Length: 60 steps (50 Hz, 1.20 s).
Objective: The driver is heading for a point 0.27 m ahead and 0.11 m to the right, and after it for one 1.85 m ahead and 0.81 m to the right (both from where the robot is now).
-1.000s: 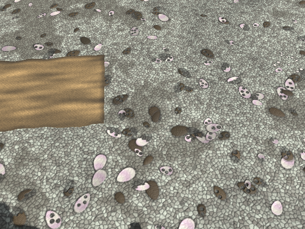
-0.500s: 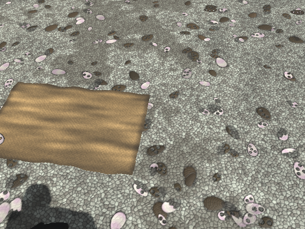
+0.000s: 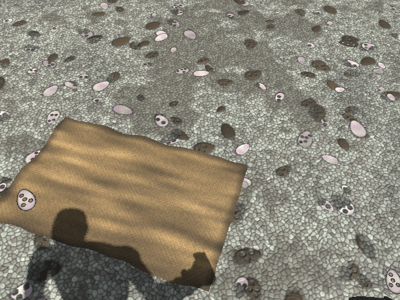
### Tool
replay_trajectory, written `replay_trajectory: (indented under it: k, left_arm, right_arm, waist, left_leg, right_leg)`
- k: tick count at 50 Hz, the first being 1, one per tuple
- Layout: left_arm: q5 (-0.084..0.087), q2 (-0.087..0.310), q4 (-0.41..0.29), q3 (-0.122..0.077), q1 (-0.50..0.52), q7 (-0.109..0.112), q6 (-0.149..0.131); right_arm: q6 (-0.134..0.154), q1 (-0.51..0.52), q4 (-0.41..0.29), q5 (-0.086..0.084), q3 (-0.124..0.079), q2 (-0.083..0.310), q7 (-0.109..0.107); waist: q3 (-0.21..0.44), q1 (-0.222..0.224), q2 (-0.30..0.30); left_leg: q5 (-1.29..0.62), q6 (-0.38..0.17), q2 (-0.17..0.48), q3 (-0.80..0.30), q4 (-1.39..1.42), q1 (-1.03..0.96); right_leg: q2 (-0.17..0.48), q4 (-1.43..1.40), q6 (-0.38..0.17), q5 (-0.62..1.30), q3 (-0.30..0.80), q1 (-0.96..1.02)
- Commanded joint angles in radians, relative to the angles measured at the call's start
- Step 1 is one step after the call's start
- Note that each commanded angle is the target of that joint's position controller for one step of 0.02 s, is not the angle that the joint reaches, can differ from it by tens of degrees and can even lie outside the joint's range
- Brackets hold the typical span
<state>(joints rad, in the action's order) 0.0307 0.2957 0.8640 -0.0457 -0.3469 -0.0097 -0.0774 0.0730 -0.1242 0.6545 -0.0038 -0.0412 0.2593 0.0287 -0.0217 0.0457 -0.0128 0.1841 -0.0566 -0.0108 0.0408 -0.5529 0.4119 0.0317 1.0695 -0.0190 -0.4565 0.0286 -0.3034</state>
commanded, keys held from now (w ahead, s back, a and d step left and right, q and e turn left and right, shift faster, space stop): w+e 1.00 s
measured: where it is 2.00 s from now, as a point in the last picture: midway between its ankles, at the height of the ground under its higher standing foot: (322, 185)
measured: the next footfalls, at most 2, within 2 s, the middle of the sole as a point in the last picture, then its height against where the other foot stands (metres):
right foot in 0.46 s outside the picture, level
left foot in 0.94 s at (232, 229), level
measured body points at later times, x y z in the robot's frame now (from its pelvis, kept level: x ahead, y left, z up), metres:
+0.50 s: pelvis +0.27 -0.05 -0.02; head +0.31 -0.06 +0.43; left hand +0.52 +0.14 -0.10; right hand +0.22 -0.34 -0.15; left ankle +0.08 +0.10 -0.69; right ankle +0.35 -0.15 -0.73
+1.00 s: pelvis +0.55 -0.10 -0.01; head +0.57 -0.11 +0.44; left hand +0.75 +0.12 -0.12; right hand +0.60 -0.43 -0.08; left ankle +0.69 -0.05 -0.73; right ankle +0.37 -0.15 -0.68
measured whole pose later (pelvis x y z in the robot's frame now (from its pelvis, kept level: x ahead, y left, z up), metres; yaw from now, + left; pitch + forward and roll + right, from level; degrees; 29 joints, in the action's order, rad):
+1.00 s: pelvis +0.55 -0.10 -0.01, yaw -33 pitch +2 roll +1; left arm 0.03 0.30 0.72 -0.07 -0.36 0.01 -0.03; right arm 0.12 -0.08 0.68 0.01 -0.05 0.27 0.02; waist -0.01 0.05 -0.03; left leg 0.14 -0.01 -0.03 -0.01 -0.56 0.45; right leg -0.09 0.94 -0.04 -0.51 0.19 -0.25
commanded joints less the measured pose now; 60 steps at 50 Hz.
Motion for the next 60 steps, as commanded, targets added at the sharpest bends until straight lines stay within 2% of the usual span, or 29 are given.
replay_trajectory:
  k: [1, 4, 7, 13, 18, 21, 22, 23, 24, 25, 26, 27, 28, 29, 30, 34, 38, 41, 44, 46, 47, 48, 49, 50, 51, 52, 53, 56, 60]
  left_arm:
    - [-0.005, 0.116, -0.096, -0.029, 0.069, 0.003, -0.02]
    - [0.0, 0.067, -0.076, -0.027, 0.022, 0.005, 0.018]
    - [-0.004, 0.055, -0.097, -0.03, 0.082, 0.01, 0.03]
    - [-0.013, 0.019, -0.152, -0.015, 0.247, -0.02, 0.02]
    - [-0.01, 0.01, -0.236, -0.007, 0.368, -0.054, 0.018]
    - [-0.009, 0.051, -0.252, -0.029, 0.297, -0.065, 0.025]
    - [-0.007, 0.087, -0.234, -0.049, 0.194, -0.062, 0.028]
    - [-0.007, 0.144, -0.198, -0.081, 0.034, -0.048, 0.03]
    - [-0.009, 0.238, -0.174, -0.109, -0.092, -0.023, 0.041]
    - [-0.005, 0.288, -0.204, -0.11, -0.036, -0.022, 0.031]
    - [-0.012, 0.201, -0.207, -0.086, -0.063, -0.025, 0.026]
    - [-0.016, 0.158, -0.205, -0.074, -0.031, -0.024, 0.018]
    - [-0.013, 0.138, -0.211, -0.067, 0.034, -0.025, 0.013]
    - [-0.015, 0.102, -0.225, -0.057, 0.091, -0.022, 0.01]
    - [-0.025, 0.093, -0.242, -0.051, 0.12, -0.017, 0.01]
    - [-0.02, 0.135, -0.236, -0.063, 0.107, 0.004, 0.006]
    - [-0.009, 0.149, -0.216, -0.068, 0.054, 0.02, 0.021]
    - [-0.003, 0.154, -0.197, -0.07, 0.004, 0.022, 0.03]
    - [-0.004, 0.146, -0.194, -0.07, 0.002, 0.027, 0.036]
    - [-0.009, 0.119, -0.205, -0.062, 0.029, 0.027, 0.039]
    - [-0.017, 0.064, -0.22, -0.042, 0.034, 0.022, 0.035]
    - [-0.007, 0.004, -0.244, -0.024, -0.059, 0.026, 0.028]
    - [0.009, 0.053, -0.255, -0.023, -0.111, 0.025, 0.021]
    - [0.013, 0.134, -0.238, -0.044, -0.056, 0.025, 0.027]
    - [0.001, 0.149, -0.249, -0.049, 0.026, 0.023, 0.034]
    - [-0.011, 0.136, -0.259, -0.051, 0.065, 0.022, 0.035]
    - [-0.011, 0.123, -0.263, -0.055, 0.076, 0.017, 0.039]
    - [-0.006, 0.056, -0.261, -0.041, 0.063, 0.011, 0.049]
    - [-0.018, 0.031, -0.279, -0.025, 0.146, 0.006, 0.04]
  right_arm:
    - [0.013, -0.135, -0.005, 0.006, -0.038, 0.11, 0.001]
    - [0.041, -0.105, 0.022, 0.015, -0.041, 0.096, 0.0]
    - [0.05, -0.131, 0.059, 0.024, -0.05, 0.113, -0.013]
    - [0.039, -0.169, 0.105, 0.015, -0.055, 0.144, -0.035]
    - [0.001, -0.236, 0.152, -0.002, -0.064, 0.17, -0.044]
    - [-0.022, -0.206, 0.142, -0.008, -0.074, 0.213, -0.059]
    - [-0.03, -0.194, 0.139, -0.008, -0.077, 0.225, -0.064]
    - [-0.032, -0.173, 0.131, -0.013, -0.073, 0.226, -0.069]
    - [-0.017, -0.201, 0.108, 0.012, -0.052, 0.167, -0.068]
    - [0.018, -0.268, 0.062, 0.018, -0.014, 0.055, -0.047]
    - [0.059, -0.155, 0.049, -0.013, -0.032, 0.148, -0.026]
    - [0.075, -0.079, 0.017, -0.041, -0.034, 0.161, -0.019]
    - [0.079, -0.068, 0.018, -0.027, -0.031, 0.144, -0.025]
    - [0.072, -0.07, 0.027, 0.0, -0.04, 0.157, -0.032]
    - [0.059, -0.091, 0.029, 0.008, -0.044, 0.156, -0.031]
    - [0.024, -0.063, 0.01, 0.022, -0.034, 0.111, -0.037]
    - [0.03, 0.095, -0.025, 0.016, -0.015, 0.075, -0.029]
    - [0.041, 0.161, -0.046, -0.002, -0.021, 0.099, -0.016]
    - [0.055, 0.141, -0.049, -0.006, -0.04, 0.142, -0.006]
    - [0.065, 0.014, -0.018, -0.003, -0.06, 0.167, -0.011]
    - [0.07, -0.111, -0.005, 0.015, -0.074, 0.208, -0.019]
    - [0.062, -0.236, 0.012, 0.036, -0.094, 0.288, -0.025]
    - [0.052, -0.269, 0.035, 0.014, -0.092, 0.269, -0.014]
    - [0.047, -0.213, 0.016, 0.003, -0.069, 0.18, -0.018]
    - [0.037, -0.167, 0.01, 0.005, -0.058, 0.147, -0.022]
    - [0.031, -0.124, 0.014, 0.012, -0.05, 0.13, -0.023]
    - [0.031, -0.101, 0.02, 0.016, -0.042, 0.108, -0.024]
    - [0.046, -0.114, 0.056, 0.013, -0.042, 0.108, -0.018]
    - [0.046, -0.134, 0.097, 0.004, -0.053, 0.151, -0.016]
  waist:
    - [0.072, -0.08, 0.087]
    - [0.046, -0.03, 0.104]
    - [0.006, -0.037, 0.069]
    - [-0.046, -0.096, 0.052]
    - [-0.078, -0.13, 0.049]
    - [0.008, -0.063, 0.112]
    - [0.067, -0.004, 0.123]
    - [0.147, 0.087, 0.096]
    - [0.245, 0.112, -0.063]
    - [0.363, 0.003, -0.254]
    - [0.386, 0.083, -0.11]
    - [0.248, 0.072, -0.068]
    - [0.141, 0.014, 0.032]
    - [0.103, -0.02, 0.031]
    - [0.082, -0.05, 0.006]
    - [0.042, -0.064, -0.013]
    - [0.029, 0.001, -0.058]
    - [0.031, 0.029, -0.077]
    - [0.036, 0.003, -0.105]
    - [0.075, -0.07, -0.119]
    - [0.184, -0.13, -0.064]
    - [0.322, -0.121, 0.166]
    - [0.343, -0.105, 0.352]
    - [0.211, -0.122, 0.216]
    - [0.114, -0.124, 0.134]
    - [0.056, -0.103, 0.096]
    - [0.024, -0.082, 0.109]
    - [0.011, -0.061, 0.124]
    - [0.001, -0.067, 0.079]
  left_leg:
    - [-0.018, -0.169, 0.283, -0.362, 0.315, -0.386]
    - [-0.155, -0.158, 0.251, -0.211, 0.392, -0.266]
    - [-0.27, -0.151, 0.251, -0.108, 0.415, -0.28]
    - [-0.302, -0.101, 0.235, 0.054, 0.437, -0.344]
    - [-0.454, -0.087, 0.291, 0.107, 0.349, -0.528]
    - [-0.927, -0.056, 0.29, 0.15, 0.157, -0.559]
    - [-1.028, -0.043, 0.28, 0.161, 0.011, -0.536]
    - [-0.951, -0.01, 0.24, 0.18, -0.208, -0.425]
    - [-0.456, 0.032, 0.176, 0.176, -0.531, -0.146]
    - [0.381, 0.088, -0.057, 0.014, -0.875, 0.262]
    - [0.356, 0.059, -0.001, -0.165, -0.906, 0.366]
    - [0.277, 0.037, 0.04, -0.151, -0.851, 0.4]
    - [0.211, 0.036, 0.083, -0.14, -0.745, 0.364]
    - [0.176, 0.046, 0.113, -0.135, -0.66, 0.303]
    - [0.152, 0.056, 0.126, -0.136, -0.629, 0.242]
    - [0.049, 0.122, 0.114, -0.094, -0.436, 0.204]
    - [-0.219, 0.135, 0.05, -0.079, -0.116, 0.12]
    - [-0.254, 0.125, 0.019, -0.099, -0.009, 0.08]
    - [-0.156, 0.088, 0.015, -0.127, 0.053, 0.038]
    - [-0.126, 0.043, 0.014, -0.104, 0.111, -0.136]
    - [-0.097, -0.014, 0.126, -0.197, 0.095, -0.357]
    - [0.063, -0.143, 0.345, -0.559, 0.141, -0.704]
    - [0.32, -0.211, 0.451, -0.884, 0.237, -0.758]
    - [0.425, -0.174, 0.415, -0.774, 0.264, -0.649]
    - [0.331, -0.134, 0.369, -0.604, 0.268, -0.522]
    - [0.209, -0.118, 0.324, -0.491, 0.289, -0.409]
    - [0.111, -0.108, 0.289, -0.403, 0.313, -0.339]
    - [-0.027, -0.131, 0.248, -0.265, 0.374, -0.258]
    - [-0.175, -0.158, 0.254, -0.165, 0.405, -0.304]
  right_leg:
    - [0.095, 0.116, -0.009, 0.135, 0.057, -0.42]
    - [0.106, 0.08, 0.012, 0.229, 0.077, -0.33]
    - [0.091, -0.009, 0.029, 0.345, 0.114, -0.411]
    - [0.066, -0.312, 0.015, 0.579, 0.031, -0.404]
    - [0.044, -0.427, -0.03, 0.448, -0.049, -0.463]
    - [-0.046, -0.431, -0.087, 0.293, -0.142, -0.284]
    - [-0.084, -0.442, -0.114, 0.265, -0.156, -0.149]
    - [-0.11, -0.527, -0.156, 0.337, -0.132, 0.101]
    - [0.07, -0.534, -0.225, 0.395, 0.15, 0.416]
    - [0.301, -0.678, -0.436, 0.249, 0.743, 0.71]
    - [0.295, -0.755, -0.395, 0.199, 0.745, 0.712]
    - [0.259, -0.761, -0.35, 0.246, 0.589, 0.593]
    - [0.211, -0.772, -0.314, 0.352, 0.473, 0.425]
    - [0.177, -0.785, -0.295, 0.444, 0.394, 0.312]
    - [0.152, -0.809, -0.293, 0.497, 0.36, 0.227]
    - [0.103, -0.848, -0.289, 0.611, 0.257, 0.068]
    - [0.033, -0.817, -0.217, 0.488, 0.201, 0.019]
    - [0.063, -0.775, -0.2, 0.396, 0.274, 0.064]
    - [0.102, -0.69, -0.178, 0.351, 0.375, 0.146]
    - [0.065, -0.582, -0.14, 0.396, 0.379, 0.133]
    - [0.01, -0.371, -0.104, 0.357, 0.318, 0.055]
    - [-0.132, -0.034, -0.029, 0.075, 0.171, -0.251]
    - [-0.102, 0.165, -0.01, -0.152, 0.149, -0.461]
    - [-0.043, 0.25, 0.001, -0.063, 0.166, -0.516]
    - [-0.01, 0.253, 0.005, 0.014, 0.122, -0.505]
    - [0.019, 0.211, 0.006, 0.074, 0.111, -0.474]
    - [0.047, 0.169, 0.004, 0.112, 0.111, -0.438]
    - [0.058, 0.089, 0.008, 0.163, 0.087, -0.375]
    - [0.063, -0.133, 0.02, 0.307, 0.077, -0.411]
